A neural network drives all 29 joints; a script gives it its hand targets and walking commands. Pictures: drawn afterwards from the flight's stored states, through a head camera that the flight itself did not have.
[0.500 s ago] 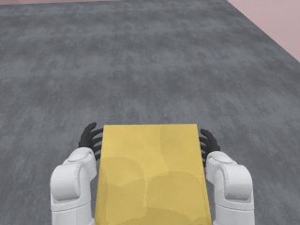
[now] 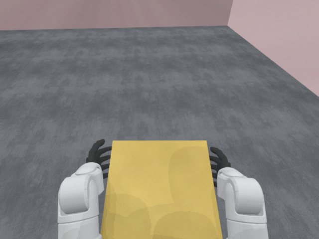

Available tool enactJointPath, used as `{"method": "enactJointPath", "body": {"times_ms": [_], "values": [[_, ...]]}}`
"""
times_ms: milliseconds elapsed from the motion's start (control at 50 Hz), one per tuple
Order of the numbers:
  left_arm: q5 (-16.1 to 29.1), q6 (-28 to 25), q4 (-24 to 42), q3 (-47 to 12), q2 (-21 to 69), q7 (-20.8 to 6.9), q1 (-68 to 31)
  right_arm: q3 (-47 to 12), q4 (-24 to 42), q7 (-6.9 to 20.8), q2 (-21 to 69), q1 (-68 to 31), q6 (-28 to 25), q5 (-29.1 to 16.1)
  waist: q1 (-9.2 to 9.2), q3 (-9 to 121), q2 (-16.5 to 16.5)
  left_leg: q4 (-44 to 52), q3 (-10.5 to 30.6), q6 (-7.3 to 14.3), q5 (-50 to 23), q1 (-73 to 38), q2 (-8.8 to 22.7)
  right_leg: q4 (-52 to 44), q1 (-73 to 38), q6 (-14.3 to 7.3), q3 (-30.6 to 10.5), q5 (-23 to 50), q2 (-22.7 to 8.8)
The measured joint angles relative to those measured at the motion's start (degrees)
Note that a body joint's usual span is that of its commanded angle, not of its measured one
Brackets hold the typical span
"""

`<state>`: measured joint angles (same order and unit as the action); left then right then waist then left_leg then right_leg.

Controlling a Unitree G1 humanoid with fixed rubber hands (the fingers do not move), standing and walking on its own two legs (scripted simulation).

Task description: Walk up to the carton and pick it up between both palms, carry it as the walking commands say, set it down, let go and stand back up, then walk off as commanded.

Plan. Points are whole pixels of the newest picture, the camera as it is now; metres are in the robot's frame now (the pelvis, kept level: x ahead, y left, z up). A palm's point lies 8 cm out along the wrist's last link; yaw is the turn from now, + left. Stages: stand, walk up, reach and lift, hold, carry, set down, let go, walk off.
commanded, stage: carry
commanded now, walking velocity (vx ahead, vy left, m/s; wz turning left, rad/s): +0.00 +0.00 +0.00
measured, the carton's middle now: (159, 198) +0.23 +0.01 +0.01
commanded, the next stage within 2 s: none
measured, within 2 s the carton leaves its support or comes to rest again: neither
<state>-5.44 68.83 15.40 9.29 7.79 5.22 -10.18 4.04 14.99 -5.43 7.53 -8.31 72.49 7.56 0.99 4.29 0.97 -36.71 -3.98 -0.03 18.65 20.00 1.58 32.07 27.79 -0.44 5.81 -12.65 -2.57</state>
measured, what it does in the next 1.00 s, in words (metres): walks backwards: left foot, then right foot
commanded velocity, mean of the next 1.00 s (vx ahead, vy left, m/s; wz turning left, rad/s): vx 0.00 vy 0.00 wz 0.00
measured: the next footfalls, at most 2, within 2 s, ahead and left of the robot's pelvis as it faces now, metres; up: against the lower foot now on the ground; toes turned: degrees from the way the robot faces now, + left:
left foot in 0.32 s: -0.05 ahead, +0.04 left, +0.00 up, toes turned +4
right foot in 0.54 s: -0.12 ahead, -0.15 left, +0.00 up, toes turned -5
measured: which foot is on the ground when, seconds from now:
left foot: down 0.00-0.16, up 0.18-0.30, down 0.32-1.00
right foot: down 0.00-0.32, up 0.34-0.52, down 0.54-1.00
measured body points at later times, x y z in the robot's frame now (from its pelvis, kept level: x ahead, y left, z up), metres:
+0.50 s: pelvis -0.15 -0.03 +0.00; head -0.18 -0.03 +0.45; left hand +0.15 +0.10 +0.07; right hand +0.10 -0.20 +0.05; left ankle -0.09 +0.04 -0.72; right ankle -0.11 -0.14 -0.69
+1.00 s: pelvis -0.23 -0.05 +0.00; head -0.26 -0.05 +0.45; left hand +0.06 +0.09 +0.06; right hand +0.03 -0.21 +0.05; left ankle -0.09 +0.04 -0.72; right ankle -0.16 -0.14 -0.72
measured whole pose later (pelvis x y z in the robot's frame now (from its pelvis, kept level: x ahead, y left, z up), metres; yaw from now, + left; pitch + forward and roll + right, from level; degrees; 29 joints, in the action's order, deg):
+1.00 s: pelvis -0.23 -0.05 +0.00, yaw -2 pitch -1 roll -1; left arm -7.0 58.9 4.8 8.2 7.9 4.8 -10.8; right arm 6.5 6.0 -4.3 7.4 -7.4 62.5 8.2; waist -0.1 3.6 0.1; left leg -31.2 -5.8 2.1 9.7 24.9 1.3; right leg 33.2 20.3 -2.9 4.3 -12.4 1.8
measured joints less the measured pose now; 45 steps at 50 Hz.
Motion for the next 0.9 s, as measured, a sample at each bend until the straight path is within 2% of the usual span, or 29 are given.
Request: {"method": "enactJointPath", "body": {"times_ms": [100,160,220,260,300,320,360,420,460,500,540,560,580,620,640,680,720,820,900], "values": [[0.3,0.0,-0.8,1.3,0.2,0.2,-1.2,0.4,-1.3,0.2,0.3,-2.1,0.4,0.8,1.57,-0.6,-0.7,-3.5,0.0,0.1,0.5,2.5,-0.1,4.2,2.7,0.0,-0.5,-2.5,-0.3],[0.7,0.0,-2.5,1.6,0.3,0.9,-2.2,1.2,-2.8,0.5,0.3,-2.1,-0.3,0.9,2.16,-0.7,-0.5,-8.3,-0.1,0.5,5.5,4.6,-0.1,6.5,4.2,-1.0,-0.6,-0.6,-0.4],[0.9,-0.1,-3.3,1.5,0.5,1.3,-2.9,1.9,-2.9,0.5,0.1,-2.3,-0.3,0.5,1.61,-1.5,0.9,-20.2,-0.6,0.4,9.9,8.4,-1.7,4.8,5.4,-2.3,-0.8,6.8,-0.9],[0.7,-0.2,-4.0,1.4,0.5,1.3,-2.8,2.1,-3.5,0.3,0.1,-2.2,-0.4,0.3,0.32,-1.8,1.0,-22.7,-1.8,0.8,10.4,6.8,-2.9,1.2,5.2,-1.5,-0.6,9.1,0.1],[-0.2,-0.7,-5.9,1.7,0.6,0.7,-3.4,2.3,-4.9,0.4,0.2,-2.0,-1.0,0.6,-1.30,-1.3,0.9,-17.8,-3.6,1.5,12.1,2.3,-4.0,-2.6,5.6,1.0,0.1,8.5,1.5],[-0.7,-1.0,-6.8,1.7,0.7,0.3,-3.9,2.3,-5.2,0.4,0.1,-1.9,-1.4,0.6,-2.26,-0.9,0.4,-10.8,-3.5,2.1,13.6,-1.1,-4.3,-3.0,6.7,2.1,1.1,5.7,2.4],[-1.1,-2.0,-7.2,1.5,0.7,-0.1,-4.3,2.5,-5.2,0.1,0.2,-1.1,-2.9,-0.1,-3.94,-2.3,1.6,-7.4,-3.6,4.6,6.9,-0.2,-4.5,2.7,9.3,2.7,0.8,-1.9,2.3],[-2.2,-4.1,-7.9,1.1,0.6,-1.0,-2.8,2.4,-6.1,0.4,0.0,0.2,-5.6,-1.1,-2.98,-1.9,1.7,-4.6,-5.6,5.7,0.9,0.6,-3.3,18.4,11.3,1.9,-3.3,-2.3,3.5],[-2.3,-4.6,-8.2,-0.2,0.4,-0.7,-2.4,2.1,-6.1,-0.3,0.0,0.9,-6.1,-0.8,-2.88,-0.5,0.6,-1.6,-5.1,5.6,-1.9,1.1,-3.1,23.9,8.3,1.4,-4.9,-2.2,3.3],[-3.2,-6.2,-10.5,-0.3,0.5,-1.3,-3.0,2.7,-7.8,0.6,0.0,0.7,-7.4,0.1,-2.24,1.6,-0.4,1.0,-4.5,5.3,-4.2,1.9,-2.9,19.9,1.6,1.0,-5.1,-4.7,2.7],[-3.7,-8.3,-12.8,0.6,0.6,-1.7,-3.5,2.7,-10.3,1.0,0.1,-0.2,-9.1,1.1,-1.22,3.5,-0.8,1.8,-4.8,4.9,-5.5,3.2,-2.6,8.5,-6.9,0.5,-5.0,-7.0,2.0],[-3.6,-9.8,-13.8,1.1,0.6,-1.8,-3.5,2.7,-11.5,1.2,0.0,-1.0,-10.3,1.5,-0.55,3.9,-1.8,1.8,-4.8,4.6,-5.8,4.0,-1.7,3.6,-9.0,0.1,-5.0,-7.7,2.7],[-2.8,-10.8,-13.3,0.9,0.5,-1.3,-2.9,2.8,-11.3,1.2,-0.1,-1.2,-10.9,1.4,-0.63,3.1,-3.5,2.2,-4.2,4.2,-6.5,3.9,-0.6,1.7,-9.6,-0.5,-4.3,-6.3,3.9],[-1.7,-10.5,-10.7,-0.2,0.3,-0.7,-2.0,2.8,-8.7,1.2,0.2,-0.2,-10.8,1.2,-1.03,2.1,-4.4,4.7,-3.0,3.3,-8.7,3.4,-0.4,0.1,-9.9,-1.3,-3.0,-3.1,4.3],[-2.4,-11.0,-11.7,-0.3,0.4,-1.1,-2.3,3.0,-9.5,1.6,0.2,-0.1,-11.4,1.7,-0.89,2.2,-4.1,5.9,-2.7,3.0,-9.9,3.2,-0.6,-0.2,-9.7,-1.6,-2.7,-2.2,4.2],[-2.7,-11.8,-12.9,-0.6,0.3,-1.1,-2.0,3.0,-10.6,1.8,0.0,0.4,-12.4,1.8,-0.75,2.3,-3.8,7.2,-2.2,3.0,-11.4,3.0,-0.7,-0.3,-9.6,-1.9,-2.1,-1.4,4.1],[-1.8,-11.1,-10.8,-1.5,0.1,-0.6,-0.4,2.3,-8.5,1.4,-0.1,1.7,-11.4,1.0,-0.62,1.8,-3.6,7.5,-1.9,2.9,-12.1,2.7,-0.6,-0.2,-9.7,-2.1,-1.8,-1.2,4.3],[-1.8,-10.6,-11.2,-1.4,-0.1,-0.6,0.6,2.1,-10.0,1.2,-0.1,1.6,-10.6,0.7,-0.69,1.2,-2.5,7.3,-1.8,1.9,-9.6,3.1,-0.6,-0.2,-9.2,-2.4,-1.7,-0.9,4.3],[-1.5,-9.4,-9.8,-1.4,0.0,-0.4,0.3,2.0,-8.7,1.0,-0.2,1.6,-9.8,0.4,-0.80,0.0,-1.5,7.2,-1.7,1.8,-9.6,3.7,-0.4,-0.4,-8.6,-2.5,-1.5,0.8,4.4]]}}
